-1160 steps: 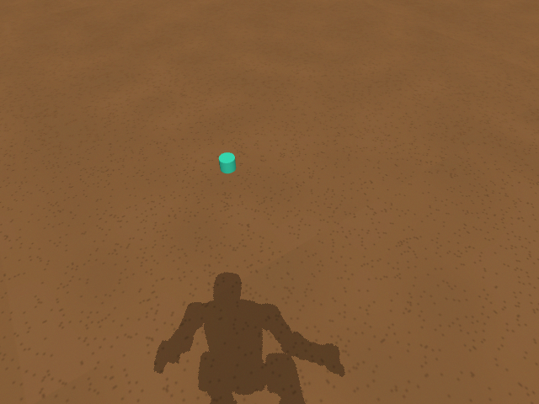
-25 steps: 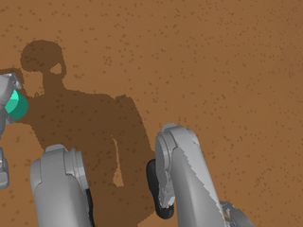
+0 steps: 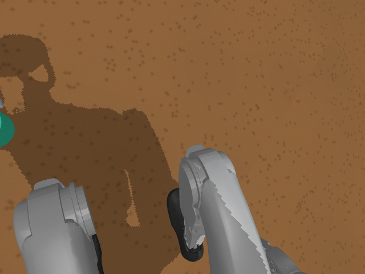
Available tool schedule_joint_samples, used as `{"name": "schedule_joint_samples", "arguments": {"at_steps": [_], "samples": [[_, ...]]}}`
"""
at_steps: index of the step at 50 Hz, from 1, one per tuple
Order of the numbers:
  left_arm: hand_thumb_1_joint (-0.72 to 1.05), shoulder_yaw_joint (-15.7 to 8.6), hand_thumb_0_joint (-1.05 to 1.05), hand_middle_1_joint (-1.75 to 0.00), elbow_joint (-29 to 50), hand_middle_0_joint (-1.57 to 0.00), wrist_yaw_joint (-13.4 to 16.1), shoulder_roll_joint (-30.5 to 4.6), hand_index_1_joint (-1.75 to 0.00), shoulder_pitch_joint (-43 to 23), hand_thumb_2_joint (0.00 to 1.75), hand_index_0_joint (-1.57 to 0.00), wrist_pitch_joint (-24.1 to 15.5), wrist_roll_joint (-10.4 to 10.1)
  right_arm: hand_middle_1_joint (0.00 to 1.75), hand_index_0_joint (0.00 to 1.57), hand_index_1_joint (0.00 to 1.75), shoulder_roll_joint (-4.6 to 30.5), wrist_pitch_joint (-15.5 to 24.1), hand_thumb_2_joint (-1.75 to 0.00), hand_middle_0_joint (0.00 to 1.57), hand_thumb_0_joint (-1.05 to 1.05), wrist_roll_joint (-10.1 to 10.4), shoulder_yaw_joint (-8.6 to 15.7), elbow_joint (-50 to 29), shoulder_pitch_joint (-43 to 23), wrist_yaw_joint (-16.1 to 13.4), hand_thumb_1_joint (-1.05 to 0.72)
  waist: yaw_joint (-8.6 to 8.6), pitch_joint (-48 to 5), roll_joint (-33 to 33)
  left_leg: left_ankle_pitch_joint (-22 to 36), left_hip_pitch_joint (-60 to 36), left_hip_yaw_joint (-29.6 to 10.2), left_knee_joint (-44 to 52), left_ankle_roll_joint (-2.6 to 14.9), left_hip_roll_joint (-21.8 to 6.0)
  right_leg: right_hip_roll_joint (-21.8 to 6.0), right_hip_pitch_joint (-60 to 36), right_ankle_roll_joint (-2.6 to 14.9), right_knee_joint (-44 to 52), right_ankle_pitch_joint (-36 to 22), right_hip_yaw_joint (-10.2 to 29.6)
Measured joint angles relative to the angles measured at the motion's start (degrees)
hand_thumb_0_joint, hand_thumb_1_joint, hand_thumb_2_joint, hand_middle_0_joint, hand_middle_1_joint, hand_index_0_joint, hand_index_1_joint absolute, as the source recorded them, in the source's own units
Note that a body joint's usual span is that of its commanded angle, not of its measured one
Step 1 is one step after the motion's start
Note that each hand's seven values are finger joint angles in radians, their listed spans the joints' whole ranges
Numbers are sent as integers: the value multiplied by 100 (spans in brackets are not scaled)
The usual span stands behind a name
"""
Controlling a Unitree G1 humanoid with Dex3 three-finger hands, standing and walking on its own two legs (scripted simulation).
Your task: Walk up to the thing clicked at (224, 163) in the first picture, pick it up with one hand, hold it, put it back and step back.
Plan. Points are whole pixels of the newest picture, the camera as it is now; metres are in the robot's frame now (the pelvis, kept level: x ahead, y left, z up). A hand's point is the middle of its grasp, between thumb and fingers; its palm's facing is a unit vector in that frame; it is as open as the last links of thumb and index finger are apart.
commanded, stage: rest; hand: left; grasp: from above
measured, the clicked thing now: out of the picture +0.44 +0.32 -0.26
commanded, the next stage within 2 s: open in 0.44 s
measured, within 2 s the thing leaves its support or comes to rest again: neither
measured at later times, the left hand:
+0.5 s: hand out of the picture +0.42 +0.32 -0.23, palm faces -0.45 -0.15 -0.88, open 10.6 cm
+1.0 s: hand out of the picture +0.43 +0.32 -0.24, palm faces -0.44 -0.12 -0.89, open 13.2 cm
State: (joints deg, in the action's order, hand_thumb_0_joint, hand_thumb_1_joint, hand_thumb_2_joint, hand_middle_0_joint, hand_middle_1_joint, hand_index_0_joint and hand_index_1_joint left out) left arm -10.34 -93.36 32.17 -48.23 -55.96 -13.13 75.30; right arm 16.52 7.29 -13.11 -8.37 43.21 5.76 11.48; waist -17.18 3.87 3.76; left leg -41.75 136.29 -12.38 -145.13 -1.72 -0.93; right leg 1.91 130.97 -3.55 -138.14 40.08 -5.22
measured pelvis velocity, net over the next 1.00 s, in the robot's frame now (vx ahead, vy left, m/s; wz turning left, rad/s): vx -0.01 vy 0.00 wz -0.04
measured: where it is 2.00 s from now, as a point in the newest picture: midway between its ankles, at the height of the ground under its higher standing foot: (143, 255)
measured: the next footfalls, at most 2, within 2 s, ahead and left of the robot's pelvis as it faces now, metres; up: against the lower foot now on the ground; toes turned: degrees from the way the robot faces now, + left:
none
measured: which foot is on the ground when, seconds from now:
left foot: down 0.00-1.00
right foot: down 0.00-1.00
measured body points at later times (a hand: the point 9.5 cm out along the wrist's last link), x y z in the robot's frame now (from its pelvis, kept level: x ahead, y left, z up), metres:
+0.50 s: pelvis -0.01 +0.00 +0.00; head +0.26 +0.11 +0.35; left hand +0.44 +0.32 -0.18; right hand +0.05 -0.26 -0.08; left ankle +0.06 +0.13 -0.27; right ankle +0.10 -0.13 -0.27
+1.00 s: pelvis -0.01 +0.00 +0.00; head +0.26 +0.11 +0.34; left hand +0.45 +0.32 -0.19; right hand +0.04 -0.26 -0.07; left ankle +0.06 +0.13 -0.27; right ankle +0.10 -0.13 -0.27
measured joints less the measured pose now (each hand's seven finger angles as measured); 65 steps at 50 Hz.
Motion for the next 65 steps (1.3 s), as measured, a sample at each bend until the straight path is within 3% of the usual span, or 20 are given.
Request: {"name": "schedule_joint_samples", "arguments": {"at_steps": [11, 22, 32, 40, 47, 51, 57, 65], "samples": [[-15, -82, -2, -82, -242, -49, 164, -228, -79, -40, 71, -60, -50, 69, 30, 20, 30, 98, 119, -90, 21, 0, -108, -103, -78, -99, 94, -90, -76, 93, 89, -13, -20, -90, -95, -11, 3, 27, -39, -16, -34, -25, -66], [-15, 147, -2, -82, -553, -49, 251, -382, -78, -192, 71, -60, -45, 2, 30, 20, 30, 143, 241, -90, 21, 0, -153, -273, -132, -117, 137, -91, -144, 157, 144, 23, -54, -138, -130, 20, -16, 66, -95, -42, -6, -98, -104], [-14, 117, -2, -83, -825, -48, 337, -572, -80, -271, 71, -59, -133, 47, 30, 20, 30, 189, 320, -90, 21, 0, -218, -415, -179, -65, 155, -90, -224, 221, 172, 65, -70, -196, -157, 35, -11, 84, -149, -38, 23, -154, -155], [-19, 91, -1, -92, -875, -37, 378, -675, -89, -273, 78, -44, -169, 133, 30, 20, 30, 226, 388, -90, 21, 0, -273, -481, -185, -37, 197, -90, -268, 283, 220, 66, -90, -221, -166, 39, -26, 106, -164, -67, 39, -183, -172], [-36, 254, 0, -99, -719, -22, 437, -644, -97, -289, 89, -26, -78, 47, 30, 20, 30, 227, 478, -90, 21, 0, -277, -486, -141, -48, 261, -90, -252, 296, 248, 38, -72, -250, -190, 33, -28, 115, -153, -60, 39, -171, -195], [-42, 228, 0, -102, -667, -16, 428, -603, -101, -256, 94, -18, 10, -31, 30, 20, 30, 210, 519, -90, 21, 0, -278, -488, -163, -81, 310, -90, -260, 300, 245, 20, -83, -259, -193, 34, -22, 110, -176, -71, 44, -150, -202], [-47, 253, 0, -105, -587, -11, 359, -502, -103, -208, 97, -13, 77, -130, 30, 20, 30, 184, 531, -90, 21, 0, -232, -505, -185, -134, 345, -90, -236, 258, 215, 17, -95, -257, -158, 30, -15, 97, -194, -49, 75, -138, -209], [-49, 144, 0, -105, -629, -8, 237, -623, -104, -193, 97, -10, 16, -151, 30, 20, 30, 220, 510, -90, 21, 0, -209, -472, -263, -174, 315, -90, -240, 306, 202, 51, -93, -241, -146, 43, -9, 92, -199, -62, 81, -158, -197]]}}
